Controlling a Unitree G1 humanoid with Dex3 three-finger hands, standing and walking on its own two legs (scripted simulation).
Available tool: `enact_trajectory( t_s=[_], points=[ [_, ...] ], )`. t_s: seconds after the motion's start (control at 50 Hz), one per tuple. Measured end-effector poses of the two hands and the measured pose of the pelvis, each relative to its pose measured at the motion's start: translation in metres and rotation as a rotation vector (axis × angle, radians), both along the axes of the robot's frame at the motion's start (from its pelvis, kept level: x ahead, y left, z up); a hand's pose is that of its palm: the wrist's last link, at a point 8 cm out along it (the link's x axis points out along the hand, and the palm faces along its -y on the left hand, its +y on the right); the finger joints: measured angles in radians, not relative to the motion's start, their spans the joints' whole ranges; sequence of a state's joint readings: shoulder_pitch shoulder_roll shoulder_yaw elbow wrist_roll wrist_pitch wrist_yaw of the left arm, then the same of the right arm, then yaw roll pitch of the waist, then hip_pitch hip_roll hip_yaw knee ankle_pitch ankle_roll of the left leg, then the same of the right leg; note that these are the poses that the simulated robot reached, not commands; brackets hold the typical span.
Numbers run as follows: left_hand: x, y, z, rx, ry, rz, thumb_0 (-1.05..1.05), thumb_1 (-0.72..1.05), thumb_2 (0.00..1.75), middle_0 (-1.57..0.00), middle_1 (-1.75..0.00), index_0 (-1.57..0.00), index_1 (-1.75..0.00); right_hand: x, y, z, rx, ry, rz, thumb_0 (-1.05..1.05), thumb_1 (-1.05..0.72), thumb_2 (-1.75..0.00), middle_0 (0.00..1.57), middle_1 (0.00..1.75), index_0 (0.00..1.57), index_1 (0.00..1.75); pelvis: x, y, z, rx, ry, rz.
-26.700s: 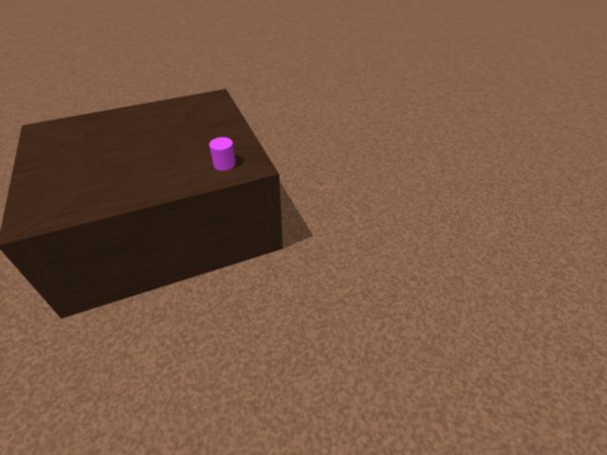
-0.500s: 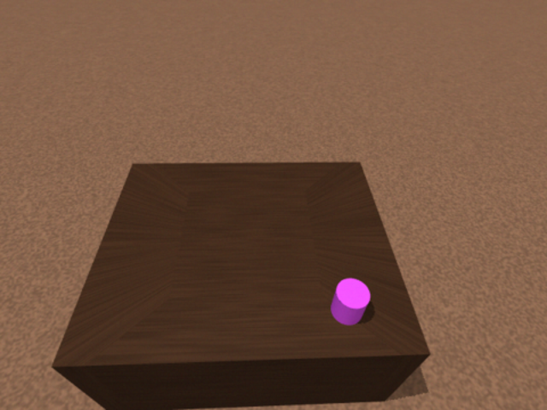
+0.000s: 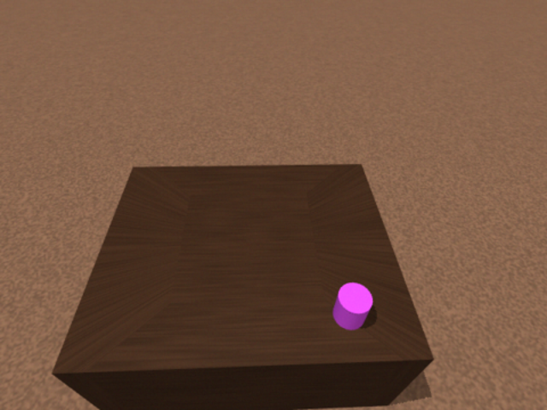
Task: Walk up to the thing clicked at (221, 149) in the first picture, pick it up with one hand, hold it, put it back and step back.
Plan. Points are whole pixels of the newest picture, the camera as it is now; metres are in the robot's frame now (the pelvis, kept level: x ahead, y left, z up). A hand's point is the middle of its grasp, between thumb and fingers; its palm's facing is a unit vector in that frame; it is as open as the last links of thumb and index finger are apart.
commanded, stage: stand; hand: right
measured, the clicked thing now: (351, 306) +0.46 -0.21 -0.32
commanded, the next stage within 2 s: step back in 0.62 s
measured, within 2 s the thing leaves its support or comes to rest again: neither
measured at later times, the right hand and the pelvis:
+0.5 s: hand out of the picture +0.07 -0.26 -0.16, palm faces -0.02 +0.94 -0.35, open 7.4 cm; pelvis +0.00 -0.01 +0.00, yaw +1 degrees
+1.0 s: hand out of the picture +0.06 -0.30 -0.18, palm faces -0.04 +0.93 -0.35, open 7.4 cm; pelvis -0.07 -0.04 -0.02, yaw +1 degrees
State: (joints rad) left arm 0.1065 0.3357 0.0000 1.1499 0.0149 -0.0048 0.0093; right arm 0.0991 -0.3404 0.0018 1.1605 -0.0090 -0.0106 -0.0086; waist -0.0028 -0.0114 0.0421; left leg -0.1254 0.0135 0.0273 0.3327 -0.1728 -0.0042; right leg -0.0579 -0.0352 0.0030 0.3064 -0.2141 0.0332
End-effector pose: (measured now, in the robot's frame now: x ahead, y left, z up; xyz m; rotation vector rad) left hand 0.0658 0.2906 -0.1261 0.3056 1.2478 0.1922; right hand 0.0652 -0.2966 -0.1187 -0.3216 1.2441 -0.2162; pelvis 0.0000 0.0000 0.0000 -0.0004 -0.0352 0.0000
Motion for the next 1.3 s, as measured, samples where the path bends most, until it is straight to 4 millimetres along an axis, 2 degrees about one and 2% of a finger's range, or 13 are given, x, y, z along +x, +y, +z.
enact_trajectory(
  t_s=[0.26,0.64,0.82,0.9,0.96,1.04,1.14,1.22,1.3],
  points=[
    [-0.004,-0.001,0.001,0.008,0.017,0.006,0.01,0.9,0.9,-0.2,-0.3,-0.2,-0.3,-0.004,-0.003,-0.003,0.009,0.023,-0.003,0.0,-0.9,-0.9,0.21,0.3,0.2,0.3,0.002,-0.003,0.0,0.002,0.004,0.004],
    [-0.003,-0.007,0.002,0.0,-0.006,0.015,0.01,0.9,0.9,-0.2,-0.3,-0.2,-0.3,0.004,-0.009,-0.001,0.009,0.001,0.01,0.0,-0.9,-0.9,0.21,0.3,0.2,0.3,0.0,-0.009,0.0,-0.001,0.004,0.013],
    [-0.016,0.004,-0.004,0.065,-0.002,0.018,0.01,0.9,0.9,-0.2,-0.3,-0.2,-0.3,0.001,-0.03,-0.013,-0.001,-0.009,0.018,0.0,-0.9,-0.9,0.21,0.3,0.21,0.3,-0.036,-0.022,-0.014,0.012,0.017,0.014],
    [-0.037,-0.004,-0.004,0.096,0.003,0.023,0.0,0.9,0.9,-0.2,-0.3,-0.2,-0.3,0.001,-0.048,-0.026,-0.003,-0.031,0.025,0.0,-0.9,-0.9,0.21,0.3,0.21,0.3,-0.051,-0.034,-0.025,0.006,0.009,0.022],
    [-0.057,-0.012,0.001,0.1,0.018,0.02,0.01,0.9,0.9,-0.2,-0.3,-0.2,-0.3,0.0,-0.051,-0.029,-0.007,-0.037,0.04,0.0,-0.9,-0.9,0.21,0.3,0.2,0.3,-0.061,-0.037,-0.024,0.028,0.01,0.018],
    [-0.072,-0.016,0.01,0.101,0.025,0.027,0.01,0.9,0.9,-0.21,-0.3,-0.2,-0.3,-0.015,-0.049,-0.027,0.007,-0.03,0.051,0.0,-0.9,-0.9,0.2,0.3,0.2,0.3,-0.073,-0.034,-0.017,0.032,0.032,0.034],
    [-0.073,-0.011,0.011,0.105,-0.066,0.035,0.01,0.9,0.9,-0.21,-0.3,-0.21,-0.3,-0.047,-0.041,-0.031,-0.012,0.045,0.095,0.0,-0.9,-0.9,0.21,0.3,0.2,0.3,-0.091,-0.028,-0.019,0.014,0.044,0.07],
    [-0.082,0.001,0.003,0.092,-0.139,0.05,0.01,0.9,0.9,-0.21,-0.3,-0.21,-0.3,-0.066,-0.027,-0.031,-0.032,0.068,0.138,0.0,-0.9,-0.9,0.21,0.3,0.2,0.3,-0.112,-0.018,-0.025,0.001,0.027,0.104],
    [-0.104,0.022,-0.016,0.062,-0.161,0.063,0.01,0.9,0.9,-0.21,-0.3,-0.21,-0.3,-0.083,-0.009,-0.025,-0.057,0.026,0.157,0.0,-0.9,-0.9,0.21,0.3,0.2,0.3,-0.138,-0.002,-0.035,0.012,-0.001,0.118]
  ],
)
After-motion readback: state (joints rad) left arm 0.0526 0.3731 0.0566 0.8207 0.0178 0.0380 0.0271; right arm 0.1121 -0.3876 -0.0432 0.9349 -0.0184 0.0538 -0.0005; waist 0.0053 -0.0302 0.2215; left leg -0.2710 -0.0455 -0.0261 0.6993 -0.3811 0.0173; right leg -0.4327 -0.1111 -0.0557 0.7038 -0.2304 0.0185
